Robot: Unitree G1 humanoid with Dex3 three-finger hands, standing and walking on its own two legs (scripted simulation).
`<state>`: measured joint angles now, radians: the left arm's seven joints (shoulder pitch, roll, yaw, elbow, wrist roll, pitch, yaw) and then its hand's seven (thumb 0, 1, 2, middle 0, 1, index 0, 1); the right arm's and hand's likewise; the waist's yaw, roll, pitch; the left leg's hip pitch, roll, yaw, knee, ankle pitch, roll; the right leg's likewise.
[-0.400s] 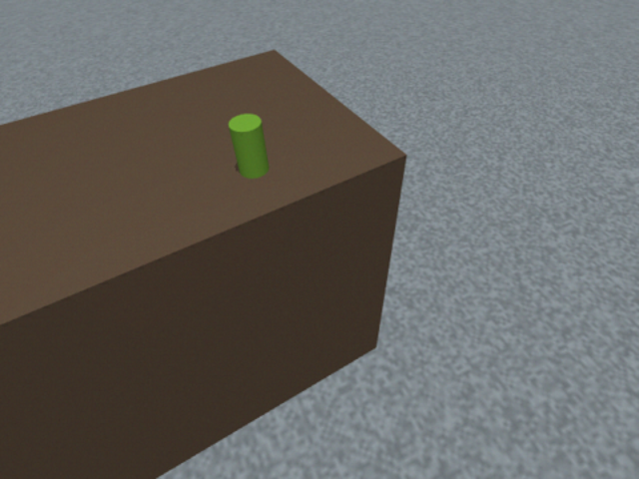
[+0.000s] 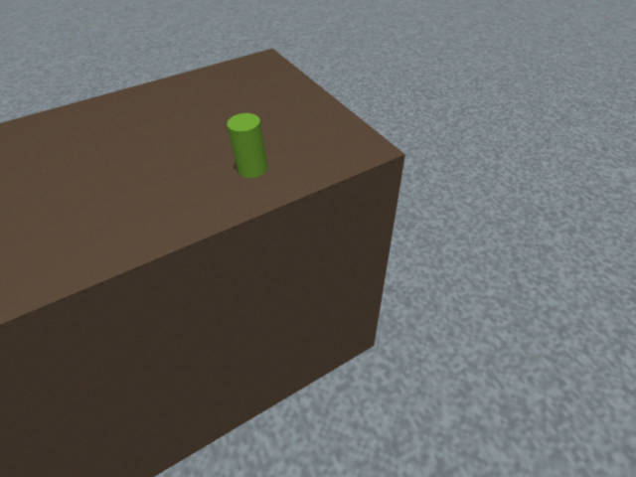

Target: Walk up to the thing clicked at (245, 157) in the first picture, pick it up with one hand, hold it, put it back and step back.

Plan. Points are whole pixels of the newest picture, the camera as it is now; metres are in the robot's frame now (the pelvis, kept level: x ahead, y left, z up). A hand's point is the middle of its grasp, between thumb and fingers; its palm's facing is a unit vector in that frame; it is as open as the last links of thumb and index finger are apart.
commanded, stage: stand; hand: right
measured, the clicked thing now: (248, 146) +0.64 +0.16 +0.07
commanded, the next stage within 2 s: walk up in 0.72 s
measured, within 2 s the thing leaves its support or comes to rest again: neither
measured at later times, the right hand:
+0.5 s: hand out of the picture +0.08 -0.25 -0.16, palm faces -0.03 +0.94 -0.34, open 7.4 cm
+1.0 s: hand out of the picture +0.14 -0.22 -0.15, palm faces -0.21 +0.91 -0.37, open 7.4 cm
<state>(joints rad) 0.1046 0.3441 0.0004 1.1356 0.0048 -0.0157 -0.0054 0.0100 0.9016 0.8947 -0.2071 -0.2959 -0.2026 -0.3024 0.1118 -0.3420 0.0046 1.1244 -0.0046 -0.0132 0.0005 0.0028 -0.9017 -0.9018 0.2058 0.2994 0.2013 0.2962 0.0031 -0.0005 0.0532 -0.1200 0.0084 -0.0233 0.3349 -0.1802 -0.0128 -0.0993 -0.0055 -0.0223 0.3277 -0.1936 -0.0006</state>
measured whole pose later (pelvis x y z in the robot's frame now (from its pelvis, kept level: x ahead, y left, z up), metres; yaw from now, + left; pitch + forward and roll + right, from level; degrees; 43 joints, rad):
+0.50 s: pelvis +0.00 +0.00 +0.00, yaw +0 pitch -2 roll +0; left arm 0.11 0.35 0.00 1.13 0.01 -0.01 -0.01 0.01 0.90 0.89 -0.21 -0.30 -0.20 -0.30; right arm 0.11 -0.34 0.01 1.12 0.00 -0.01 0.00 0.00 -0.90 -0.90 0.21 0.30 0.20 0.30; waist 0.00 0.00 0.05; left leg -0.11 0.00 -0.02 0.32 -0.18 -0.01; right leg -0.09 -0.01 -0.02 0.32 -0.20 0.00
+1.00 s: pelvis +0.03 +0.06 -0.02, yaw +11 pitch -3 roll -2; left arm 0.21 0.44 0.09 0.95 0.04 -0.06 0.02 0.01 0.90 0.89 -0.21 -0.30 -0.21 -0.30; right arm 0.23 -0.45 -0.11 0.90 -0.05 0.07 0.13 0.00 -0.90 -0.90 0.20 0.30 0.20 0.30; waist 0.00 0.02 0.11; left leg -0.44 0.13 -0.04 0.76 -0.31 -0.01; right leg -0.05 -0.12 -0.18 0.46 -0.34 0.06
